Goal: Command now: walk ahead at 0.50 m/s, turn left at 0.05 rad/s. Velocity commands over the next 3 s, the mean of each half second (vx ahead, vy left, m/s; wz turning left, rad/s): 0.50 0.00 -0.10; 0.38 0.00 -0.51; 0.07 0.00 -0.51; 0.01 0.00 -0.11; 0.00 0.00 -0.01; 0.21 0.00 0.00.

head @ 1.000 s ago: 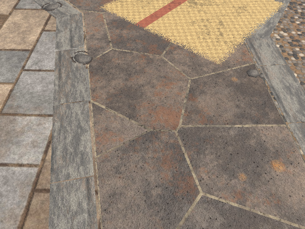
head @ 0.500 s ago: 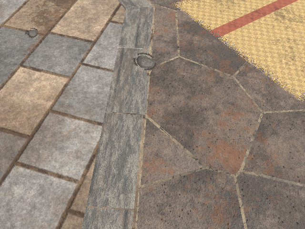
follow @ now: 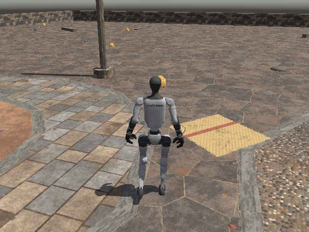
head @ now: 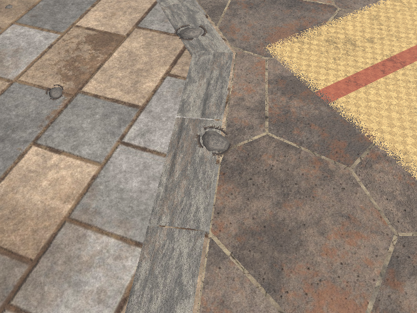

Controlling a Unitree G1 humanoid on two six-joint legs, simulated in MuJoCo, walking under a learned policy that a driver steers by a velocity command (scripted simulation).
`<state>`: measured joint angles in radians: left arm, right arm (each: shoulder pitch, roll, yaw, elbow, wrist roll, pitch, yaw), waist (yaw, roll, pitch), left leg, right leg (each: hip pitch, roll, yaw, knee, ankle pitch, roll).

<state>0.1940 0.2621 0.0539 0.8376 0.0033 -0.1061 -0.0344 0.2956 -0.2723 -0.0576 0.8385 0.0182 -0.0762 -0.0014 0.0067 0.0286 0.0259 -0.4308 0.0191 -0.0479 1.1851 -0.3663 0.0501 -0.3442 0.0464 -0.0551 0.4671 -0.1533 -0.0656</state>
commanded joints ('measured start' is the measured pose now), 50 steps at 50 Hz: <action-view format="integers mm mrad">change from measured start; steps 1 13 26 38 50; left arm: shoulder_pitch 16 203 110 -131 6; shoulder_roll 98 159 123 39 184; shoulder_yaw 15 29 32 15 70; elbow -38 53 -21 -139 -204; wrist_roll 5 -24 -35 -15 -22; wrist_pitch -14 18 34 68 71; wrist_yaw -1 29 40 -4 11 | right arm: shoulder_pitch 14 -335 -74 -60 -112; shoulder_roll -81 -31 -70 -155 -136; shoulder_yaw -26 -1 -24 -58 -32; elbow -72 -176 -89 -22 -94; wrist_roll -6 -2 -31 -23 -17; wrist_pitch -4 -18 -37 -23 7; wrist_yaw -7 19 12 -21 -32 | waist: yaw -15 91 -32 -55 23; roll -108 -83 83 9 -43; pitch -53 34 -81 54 -215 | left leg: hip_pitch -177 -223 364 338 -269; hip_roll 110 62 278 239 49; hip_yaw -36 39 -200 219 -33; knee -48 -623 -968 -1022 123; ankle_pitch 79 453 220 514 -129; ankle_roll -7 -45 140 104 -99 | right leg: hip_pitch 160 300 -329 -308 326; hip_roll -271 -250 -181 -163 -296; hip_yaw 331 149 162 49 461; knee -294 -300 740 253 -80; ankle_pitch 51 201 -174 192 425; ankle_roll -176 -134 37 51 -247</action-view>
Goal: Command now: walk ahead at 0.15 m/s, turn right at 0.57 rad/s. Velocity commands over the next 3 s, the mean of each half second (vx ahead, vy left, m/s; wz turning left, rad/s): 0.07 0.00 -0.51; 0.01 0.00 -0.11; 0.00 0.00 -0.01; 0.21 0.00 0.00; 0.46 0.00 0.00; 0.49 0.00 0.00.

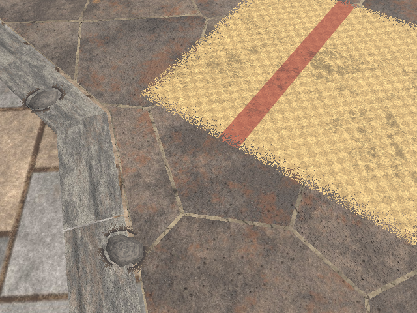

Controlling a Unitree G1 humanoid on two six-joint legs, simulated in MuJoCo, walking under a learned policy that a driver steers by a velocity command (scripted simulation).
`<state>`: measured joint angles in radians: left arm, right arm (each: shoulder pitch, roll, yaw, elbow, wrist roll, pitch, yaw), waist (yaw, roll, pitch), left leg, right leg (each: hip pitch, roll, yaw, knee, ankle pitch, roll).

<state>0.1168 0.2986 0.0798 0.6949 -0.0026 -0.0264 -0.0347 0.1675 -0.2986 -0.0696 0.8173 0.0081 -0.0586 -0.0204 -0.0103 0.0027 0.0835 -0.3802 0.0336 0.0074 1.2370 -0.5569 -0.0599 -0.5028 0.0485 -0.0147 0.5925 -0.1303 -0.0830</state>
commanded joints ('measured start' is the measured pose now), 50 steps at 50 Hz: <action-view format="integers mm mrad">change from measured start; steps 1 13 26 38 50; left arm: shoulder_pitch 45 37 96 47 77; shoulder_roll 131 162 120 83 34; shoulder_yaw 37 48 38 5 -20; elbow -72 -119 -97 -73 -16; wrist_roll -7 -2 -1 25 18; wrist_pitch -3 46 64 60 17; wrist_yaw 19 70 64 48 49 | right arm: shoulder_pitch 24 -73 -50 41 24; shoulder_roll -127 -80 -108 -40 -55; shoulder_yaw -27 -14 -21 16 6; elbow -74 -127 -150 -103 -21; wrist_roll -13 -13 -10 -41 -22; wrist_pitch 5 42 27 16 39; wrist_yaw -20 -23 -2 23 -6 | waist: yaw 6 22 27 -37 -10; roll -36 -135 115 -132 -43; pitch -238 -201 -152 -198 -67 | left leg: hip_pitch -251 -142 239 148 179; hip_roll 48 -35 238 20 16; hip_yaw -96 -118 -310 -49 -46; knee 20 -427 -852 -777 -771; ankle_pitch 97 277 808 335 421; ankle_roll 15 -23 269 26 5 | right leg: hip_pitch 360 212 -86 337 235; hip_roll -274 -168 43 -187 -107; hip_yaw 390 430 193 206 163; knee -237 -264 568 -181 -197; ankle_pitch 359 -68 -383 50 -69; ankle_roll -215 -138 155 -14 39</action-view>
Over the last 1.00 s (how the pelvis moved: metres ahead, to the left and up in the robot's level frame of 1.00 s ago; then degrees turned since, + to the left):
0.49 -0.04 -0.01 -22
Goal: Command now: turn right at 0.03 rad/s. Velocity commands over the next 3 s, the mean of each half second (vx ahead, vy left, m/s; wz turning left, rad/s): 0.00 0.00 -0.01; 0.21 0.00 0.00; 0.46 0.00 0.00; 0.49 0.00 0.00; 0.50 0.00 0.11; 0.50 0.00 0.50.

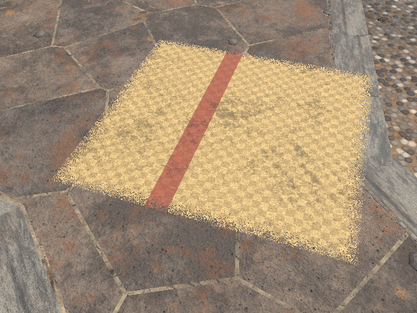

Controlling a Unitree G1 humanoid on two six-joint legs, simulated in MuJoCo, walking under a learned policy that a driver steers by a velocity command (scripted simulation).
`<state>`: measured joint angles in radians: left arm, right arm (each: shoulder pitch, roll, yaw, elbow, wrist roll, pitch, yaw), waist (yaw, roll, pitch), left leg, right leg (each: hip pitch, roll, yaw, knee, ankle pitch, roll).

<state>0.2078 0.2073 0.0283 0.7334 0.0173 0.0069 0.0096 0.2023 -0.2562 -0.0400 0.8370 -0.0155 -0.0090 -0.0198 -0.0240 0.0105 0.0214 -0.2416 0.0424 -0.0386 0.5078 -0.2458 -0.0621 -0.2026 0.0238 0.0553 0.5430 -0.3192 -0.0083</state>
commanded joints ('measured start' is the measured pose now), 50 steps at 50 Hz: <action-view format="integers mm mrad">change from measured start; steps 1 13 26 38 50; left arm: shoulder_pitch -12 21 54 95 -71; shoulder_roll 124 112 110 198 107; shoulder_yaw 31 30 24 52 46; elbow -48 45 160 207 146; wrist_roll -2 -10 -15 -45 -39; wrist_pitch -17 -22 -20 -50 -105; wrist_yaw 5 8 19 24 -19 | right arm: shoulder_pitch -8 18 37 6 286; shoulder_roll -98 -103 -86 -29 -43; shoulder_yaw -25 -28 -25 -11 3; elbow -32 68 161 148 214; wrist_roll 3 10 14 48 14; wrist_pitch -11 -3 6 -66 -97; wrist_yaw -8 -23 -32 2 29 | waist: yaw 4 7 9 27 -28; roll -45 -20 -15 -211 98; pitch -7 -15 8 176 73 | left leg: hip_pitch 43 66 67 -206 323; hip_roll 8 10 -1 -5 171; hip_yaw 0 2 12 41 -174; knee -43 -47 -62 259 -368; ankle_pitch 115 158 155 -242 221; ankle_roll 6 7 18 122 219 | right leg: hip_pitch -62 -36 -30 -95 -576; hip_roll -80 -54 -36 -307 -126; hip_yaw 91 53 25 424 -42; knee -146 -134 -140 -375 469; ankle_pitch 128 201 203 -463 153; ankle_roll -36 -29 -16 -224 -41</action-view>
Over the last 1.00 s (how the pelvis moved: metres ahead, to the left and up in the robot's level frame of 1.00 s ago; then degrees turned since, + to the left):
0.08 0.01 0.01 -16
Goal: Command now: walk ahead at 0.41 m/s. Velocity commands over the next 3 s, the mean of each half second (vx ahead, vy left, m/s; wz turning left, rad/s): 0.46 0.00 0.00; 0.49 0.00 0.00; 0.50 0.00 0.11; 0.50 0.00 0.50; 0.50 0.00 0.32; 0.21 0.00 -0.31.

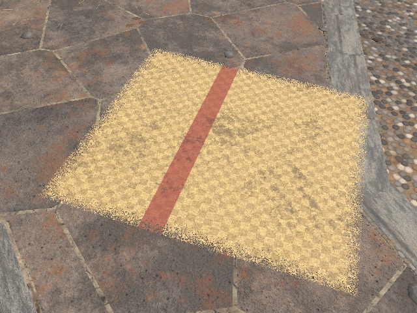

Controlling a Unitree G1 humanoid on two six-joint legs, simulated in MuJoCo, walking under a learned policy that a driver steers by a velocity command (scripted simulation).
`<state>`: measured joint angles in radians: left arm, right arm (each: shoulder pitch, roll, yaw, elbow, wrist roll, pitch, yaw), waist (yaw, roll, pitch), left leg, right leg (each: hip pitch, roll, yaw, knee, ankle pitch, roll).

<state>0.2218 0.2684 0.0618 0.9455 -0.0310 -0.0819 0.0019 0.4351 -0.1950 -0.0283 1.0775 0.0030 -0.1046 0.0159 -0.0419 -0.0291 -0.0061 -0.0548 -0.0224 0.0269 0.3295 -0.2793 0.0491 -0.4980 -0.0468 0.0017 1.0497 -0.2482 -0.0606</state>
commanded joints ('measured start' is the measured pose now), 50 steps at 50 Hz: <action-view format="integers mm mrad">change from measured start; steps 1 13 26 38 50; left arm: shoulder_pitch -116 -294 -34 188 87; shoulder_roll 33 87 91 153 62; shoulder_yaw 9 7 5 18 1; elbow -77 -177 -15 63 -1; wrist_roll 11 1 33 9 13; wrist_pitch -13 -24 -41 5 -3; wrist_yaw -14 -50 -29 6 2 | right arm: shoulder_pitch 68 71 -126 -504 -226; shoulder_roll -115 -205 -119 -130 -149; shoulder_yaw -9 -40 -42 -24 -40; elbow -26 -41 -184 -328 -228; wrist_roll -6 6 9 18 -12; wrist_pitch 4 32 24 -1 -9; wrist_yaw -13 -40 -39 18 18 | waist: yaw -15 54 10 107 56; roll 128 158 -24 -13 107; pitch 101 69 57 93 -23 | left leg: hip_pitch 136 177 -552 -596 -105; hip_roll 231 282 197 110 250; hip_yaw -210 -74 -91 -38 -246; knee -191 -65 743 188 -172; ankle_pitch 317 798 86 286 239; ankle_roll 113 86 -30 -10 175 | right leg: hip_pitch -288 39 236 554 -81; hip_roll -53 57 -161 -209 -100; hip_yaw -1 -63 172 85 62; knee -79 -518 -967 -859 81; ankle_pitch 105 205 148 304 -14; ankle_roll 25 -33 -200 -126 16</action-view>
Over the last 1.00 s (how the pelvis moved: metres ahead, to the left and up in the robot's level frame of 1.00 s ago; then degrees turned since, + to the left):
0.09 0.05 0.01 0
